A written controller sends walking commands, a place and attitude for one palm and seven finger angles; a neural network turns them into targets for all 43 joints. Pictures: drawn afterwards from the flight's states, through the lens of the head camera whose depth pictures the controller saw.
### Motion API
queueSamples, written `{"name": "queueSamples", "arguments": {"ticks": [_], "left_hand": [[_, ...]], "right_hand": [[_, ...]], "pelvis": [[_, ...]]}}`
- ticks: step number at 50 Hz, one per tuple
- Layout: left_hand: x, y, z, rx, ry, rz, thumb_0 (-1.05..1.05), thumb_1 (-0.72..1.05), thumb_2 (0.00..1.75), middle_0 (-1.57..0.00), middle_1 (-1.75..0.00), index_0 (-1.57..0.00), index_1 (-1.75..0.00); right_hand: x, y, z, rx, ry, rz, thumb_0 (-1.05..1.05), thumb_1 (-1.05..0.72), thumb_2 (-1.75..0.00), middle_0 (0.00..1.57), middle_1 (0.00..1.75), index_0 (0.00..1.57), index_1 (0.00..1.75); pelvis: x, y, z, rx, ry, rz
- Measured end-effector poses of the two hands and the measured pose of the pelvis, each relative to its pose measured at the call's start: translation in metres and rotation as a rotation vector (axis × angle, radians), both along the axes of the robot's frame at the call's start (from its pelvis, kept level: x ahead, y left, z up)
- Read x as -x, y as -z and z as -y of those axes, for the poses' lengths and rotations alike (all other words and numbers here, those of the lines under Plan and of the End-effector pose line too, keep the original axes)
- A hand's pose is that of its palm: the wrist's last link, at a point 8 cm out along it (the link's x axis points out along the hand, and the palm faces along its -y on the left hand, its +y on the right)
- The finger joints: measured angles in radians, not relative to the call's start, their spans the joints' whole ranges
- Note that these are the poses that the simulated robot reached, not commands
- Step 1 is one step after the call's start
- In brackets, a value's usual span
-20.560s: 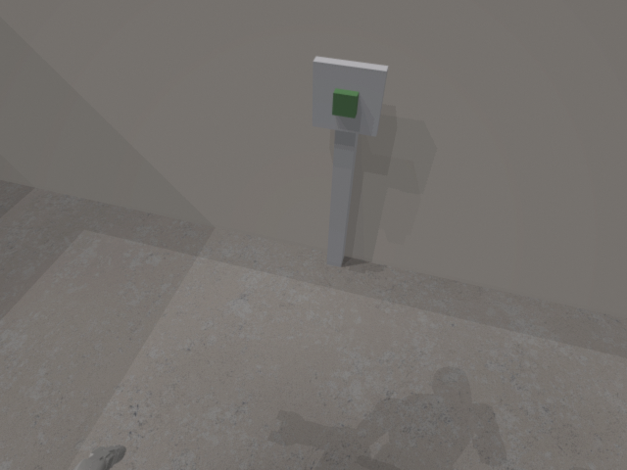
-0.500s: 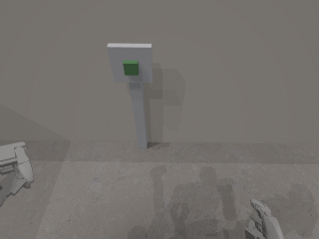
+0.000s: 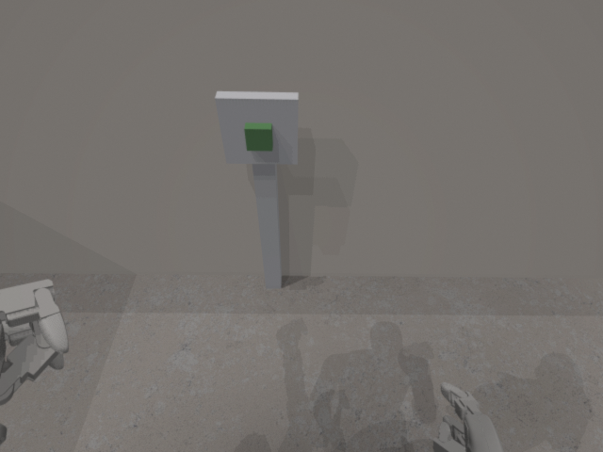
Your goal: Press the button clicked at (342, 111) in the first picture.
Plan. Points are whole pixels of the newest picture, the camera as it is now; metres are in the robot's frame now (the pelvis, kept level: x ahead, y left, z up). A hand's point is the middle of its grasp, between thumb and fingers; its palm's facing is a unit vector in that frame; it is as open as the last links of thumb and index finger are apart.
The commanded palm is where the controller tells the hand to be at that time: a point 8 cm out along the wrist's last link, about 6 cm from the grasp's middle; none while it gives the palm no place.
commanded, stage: stop stepping back and stand still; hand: left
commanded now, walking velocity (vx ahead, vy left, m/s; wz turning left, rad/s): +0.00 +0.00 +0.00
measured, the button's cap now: (259, 136) +0.77 +0.15 -0.03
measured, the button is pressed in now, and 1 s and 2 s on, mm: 0 0 0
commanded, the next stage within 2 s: let the arm hang, fingers relaxed in 0.40 s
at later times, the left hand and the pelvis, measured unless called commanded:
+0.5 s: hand (50, 360) +0.17 +0.24 +0.15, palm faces +0.37 -0.81 -0.45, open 3.1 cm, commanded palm none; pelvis -0.02 +0.00 +0.00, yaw +0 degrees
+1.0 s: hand out of the picture -0.04 +0.18 -0.18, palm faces +0.04 -0.97 -0.22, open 4.7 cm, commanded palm none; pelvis -0.03 -0.02 +0.00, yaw +2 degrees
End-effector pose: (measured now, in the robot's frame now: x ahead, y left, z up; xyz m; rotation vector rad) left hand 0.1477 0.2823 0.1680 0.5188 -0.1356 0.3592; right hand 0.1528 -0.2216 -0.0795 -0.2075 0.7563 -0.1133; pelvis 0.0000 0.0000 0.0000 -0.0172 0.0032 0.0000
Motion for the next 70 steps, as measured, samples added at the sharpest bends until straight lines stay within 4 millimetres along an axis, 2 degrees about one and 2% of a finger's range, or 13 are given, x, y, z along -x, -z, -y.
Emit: {"name": "queueSamples", "arguments": {"ticks": [16, 25, 26, 29, 32, 34, 37, 39, 41, 47, 53, 62, 70], "left_hand": [[0.018, -0.001, -0.003, 0.006, 0.001, 0.012, 0.01, 0.89, 0.90, -1.31, -1.50, -1.30, -1.50], [0.017, 0.001, 0.002, 0.014, -0.007, -0.006, 0.01, 0.89, 0.90, -1.31, -1.50, -1.30, -1.50], [0.014, 0.009, 0.001, 0.004, 0.010, -0.024, 0.01, 0.89, 0.90, -1.31, -1.50, -1.30, -1.50], [0.000, 0.080, -0.008, 0.063, 0.008, -0.316, 0.00, 0.90, 0.90, -1.29, -1.49, -1.29, -1.49], [0.011, 0.169, -0.008, 0.168, -0.045, -0.690, 0.00, 0.90, 0.90, -1.25, -1.45, -1.25, -1.44], [0.033, 0.218, 0.004, 0.240, -0.067, -0.893, 0.01, 0.91, 0.90, -1.20, -1.40, -1.20, -1.40], [0.073, 0.273, 0.032, 0.362, -0.082, -1.116, 0.01, 0.91, 0.90, -1.12, -1.32, -1.11, -1.31], [0.100, 0.299, 0.054, 0.436, -0.088, -1.228, 0.01, 0.91, 0.90, -1.05, -1.25, -1.05, -1.25], [0.125, 0.313, 0.058, 0.473, -0.149, -1.298, 0.01, 0.91, 0.90, -0.98, -1.20, -0.98, -1.18], [0.178, 0.319, 0.058, 0.542, -0.244, -1.424, 0.01, 0.91, 0.90, -0.77, -0.98, -0.76, -0.96], [0.207, 0.309, 0.060, 0.543, -0.297, -1.507, 0.01, 0.91, 0.90, -0.56, -0.73, -0.56, -0.72], [0.197, 0.308, 0.071, 0.552, -0.282, -1.496, 0.01, 0.91, 0.90, -0.30, -0.42, -0.29, -0.41], [0.177, 0.315, 0.086, 0.585, -0.225, -1.472, 0.01, 0.92, 0.90, -0.22, -0.32, -0.21, -0.32]], "right_hand": [[0.017, -0.007, 0.004, 0.028, 0.009, 0.021, 0.01, -0.91, -0.90, 0.20, 0.30, 0.21, 0.30], [0.017, -0.002, 0.003, 0.016, -0.001, 0.005, 0.01, -0.91, -0.90, 0.20, 0.30, 0.21, 0.30], [0.016, 0.001, 0.004, 0.005, -0.021, 0.007, 0.01, -0.91, -0.90, 0.20, 0.30, 0.21, 0.30], [0.016, 0.022, 0.013, -0.009, -0.078, -0.059, 0.01, -0.90, -0.90, 0.21, 0.30, 0.21, 0.30], [0.027, 0.039, 0.027, -0.002, -0.054, -0.125, 0.01, -0.90, -0.90, 0.21, 0.30, 0.21, 0.30], [0.043, 0.045, 0.035, 0.008, -0.026, -0.178, 0.01, -0.91, -0.90, 0.21, 0.30, 0.21, 0.30], [0.075, 0.049, 0.044, 0.034, 0.010, -0.291, 0.01, -0.91, -0.90, 0.20, 0.30, 0.21, 0.30], [0.100, 0.049, 0.048, 0.051, 0.029, -0.382, 0.00, -0.91, -0.90, 0.20, 0.30, 0.21, 0.30], [0.126, 0.049, 0.049, 0.061, 0.045, -0.473, 0.00, -0.91, -0.90, 0.20, 0.30, 0.20, 0.30], [0.180, 0.055, 0.039, 0.038, 0.073, -0.668, 0.01, -0.91, -0.90, 0.20, 0.30, 0.20, 0.30], [0.198, 0.068, 0.016, -0.045, 0.091, -0.707, 0.00, -0.91, -0.90, 0.20, 0.30, 0.20, 0.30], [0.198, 0.076, -0.017, -0.131, 0.098, -0.691, 0.00, -0.91, -0.90, 0.20, 0.30, 0.20, 0.30], [0.199, 0.071, -0.021, -0.122, 0.119, -0.698, 0.00, -0.91, -0.90, 0.20, 0.30, 0.20, 0.30]], "pelvis": [[0.016, -0.002, -0.004, 0.005, -0.006, 0.002], [0.016, -0.003, -0.001, 0.004, -0.008, -0.001], [0.017, -0.001, -0.001, 0.005, -0.016, -0.005], [0.021, 0.004, -0.005, 0.004, -0.022, -0.008], [0.026, 0.010, -0.005, -0.007, -0.015, -0.004], [0.028, 0.011, -0.003, -0.015, -0.011, 0.000], [0.029, 0.011, 0.004, -0.023, -0.012, 0.009], [0.029, 0.010, 0.009, -0.023, -0.018, 0.015], [0.029, 0.009, 0.014, -0.020, -0.024, 0.019], [0.028, 0.004, 0.019, -0.003, -0.038, 0.025], [0.026, 0.001, 0.015, -0.004, -0.027, 0.031], [0.021, 0.000, 0.012, -0.013, -0.010, 0.039], [0.017, -0.001, 0.010, -0.014, -0.005, 0.033]]}}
